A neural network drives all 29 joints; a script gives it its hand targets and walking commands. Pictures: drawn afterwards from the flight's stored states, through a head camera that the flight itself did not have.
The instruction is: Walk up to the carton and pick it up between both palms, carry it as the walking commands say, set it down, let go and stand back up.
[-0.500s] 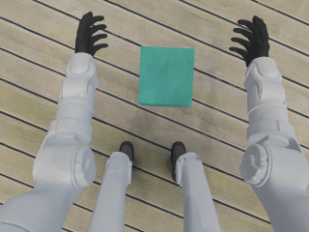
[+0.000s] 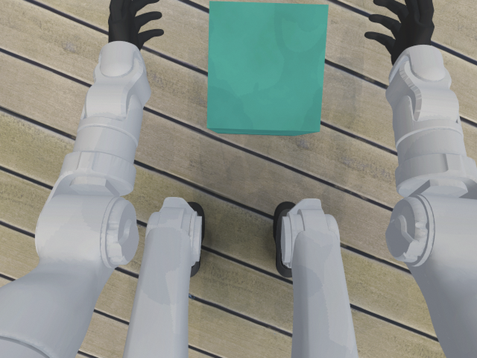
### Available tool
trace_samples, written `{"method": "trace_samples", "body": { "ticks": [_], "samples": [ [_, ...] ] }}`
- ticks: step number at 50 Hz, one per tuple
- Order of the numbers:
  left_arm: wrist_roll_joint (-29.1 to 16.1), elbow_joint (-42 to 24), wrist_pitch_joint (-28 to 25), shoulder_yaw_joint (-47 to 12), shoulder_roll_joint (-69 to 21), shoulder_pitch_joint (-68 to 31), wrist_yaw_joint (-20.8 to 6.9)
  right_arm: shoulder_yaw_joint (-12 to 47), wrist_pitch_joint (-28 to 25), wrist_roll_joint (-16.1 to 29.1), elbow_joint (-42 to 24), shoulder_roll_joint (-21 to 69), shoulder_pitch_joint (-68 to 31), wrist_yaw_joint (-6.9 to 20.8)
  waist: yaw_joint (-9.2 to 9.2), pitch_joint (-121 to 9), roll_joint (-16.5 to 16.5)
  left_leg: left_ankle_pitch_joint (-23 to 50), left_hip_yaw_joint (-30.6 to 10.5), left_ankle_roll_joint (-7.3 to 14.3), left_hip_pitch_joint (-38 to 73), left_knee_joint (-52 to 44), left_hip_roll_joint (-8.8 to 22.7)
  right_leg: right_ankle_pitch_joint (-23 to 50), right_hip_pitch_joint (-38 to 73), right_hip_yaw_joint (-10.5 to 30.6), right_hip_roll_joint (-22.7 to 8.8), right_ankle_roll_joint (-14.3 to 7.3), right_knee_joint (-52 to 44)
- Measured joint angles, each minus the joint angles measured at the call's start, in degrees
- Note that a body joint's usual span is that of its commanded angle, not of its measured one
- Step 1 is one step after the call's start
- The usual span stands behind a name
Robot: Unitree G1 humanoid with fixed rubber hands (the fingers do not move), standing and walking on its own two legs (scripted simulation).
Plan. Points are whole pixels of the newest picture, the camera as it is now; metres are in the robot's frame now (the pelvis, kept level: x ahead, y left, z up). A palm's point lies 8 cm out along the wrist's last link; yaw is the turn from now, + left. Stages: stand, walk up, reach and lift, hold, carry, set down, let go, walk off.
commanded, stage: reach and lift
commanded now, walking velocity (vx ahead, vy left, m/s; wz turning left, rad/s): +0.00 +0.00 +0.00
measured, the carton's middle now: (260, 83) +0.52 -0.05 -0.37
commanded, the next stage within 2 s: none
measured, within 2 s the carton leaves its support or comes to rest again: neither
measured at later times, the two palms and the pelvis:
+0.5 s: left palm (158, 70) +0.53 +0.14 -0.27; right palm (358, 73) +0.52 -0.22 -0.27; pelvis -0.02 +0.00 -0.10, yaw +0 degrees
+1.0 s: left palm (163, 71) +0.53 +0.14 -0.29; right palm (355, 76) +0.51 -0.22 -0.29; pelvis -0.02 +0.00 -0.12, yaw +0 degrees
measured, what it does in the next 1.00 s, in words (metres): lowers itself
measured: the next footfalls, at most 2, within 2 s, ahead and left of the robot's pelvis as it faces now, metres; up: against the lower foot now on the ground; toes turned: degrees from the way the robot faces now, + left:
none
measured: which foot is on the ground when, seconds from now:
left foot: down 0.00-1.00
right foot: down 0.00-1.00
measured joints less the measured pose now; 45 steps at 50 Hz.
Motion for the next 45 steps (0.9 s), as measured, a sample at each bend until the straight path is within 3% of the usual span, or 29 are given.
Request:
{"method": "trace_samples", "body": {
  "ticks": [24, 34, 45],
  "samples": [
    [-5.9, 12.0, -4.3, -5.0, 4.5, -11.0, 0.1, 6.7, -4.0, 5.9, 10.7, -2.9, -11.1, -2.2, -0.33, 14.7, 0.5, -3.0, -0.4, -1.1, -10.0, 19.9, -1.3, -2.6, -10.2, 0.5, 1.0, 0.9, 19.7],
    [-8.0, 13.2, -5.4, -7.8, 5.6, -12.9, 0.1, 8.8, -5.2, 9.1, 11.7, -4.5, -12.1, -2.1, -0.22, 20.9, 0.1, -4.1, -0.8, -1.3, -10.3, 25.1, -1.7, -4.0, -10.1, -0.3, 0.1, 0.6, 24.7],
    [-9.4, 13.5, -5.2, -8.7, 6.0, -13.1, 0.1, 9.2, -5.1, 9.4, 12.4, -5.0, -12.7, -1.7, -0.59, 19.4, 1.0, -3.9, -0.4, -0.7, -10.8, 25.4, -1.5, -3.9, -10.3, 0.0, -0.1, 0.9, 24.9]
  ]
}}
